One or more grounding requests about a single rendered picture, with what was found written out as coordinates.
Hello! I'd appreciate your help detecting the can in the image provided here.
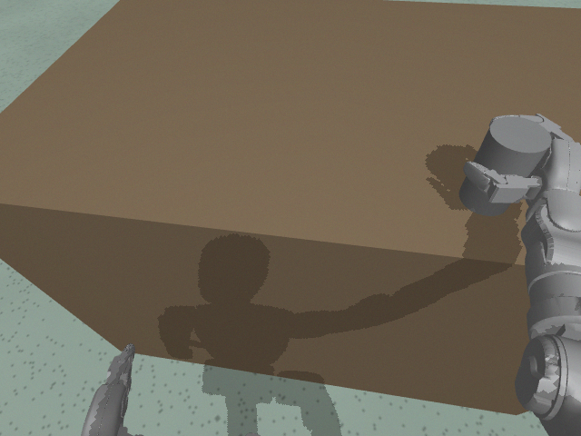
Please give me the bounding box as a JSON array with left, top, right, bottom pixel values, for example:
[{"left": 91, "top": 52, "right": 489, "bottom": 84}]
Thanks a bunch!
[{"left": 459, "top": 116, "right": 552, "bottom": 216}]

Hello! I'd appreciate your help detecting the right robot hand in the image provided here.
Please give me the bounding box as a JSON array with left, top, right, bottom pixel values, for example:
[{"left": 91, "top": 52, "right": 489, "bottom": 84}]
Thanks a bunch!
[{"left": 463, "top": 114, "right": 581, "bottom": 206}]

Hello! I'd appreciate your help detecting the left robot hand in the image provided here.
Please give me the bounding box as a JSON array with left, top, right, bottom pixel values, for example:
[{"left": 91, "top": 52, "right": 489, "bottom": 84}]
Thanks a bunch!
[{"left": 81, "top": 343, "right": 143, "bottom": 436}]

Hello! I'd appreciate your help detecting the right robot arm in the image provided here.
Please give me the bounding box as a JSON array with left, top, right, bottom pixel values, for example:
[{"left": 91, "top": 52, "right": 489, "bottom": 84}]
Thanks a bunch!
[{"left": 515, "top": 190, "right": 581, "bottom": 436}]

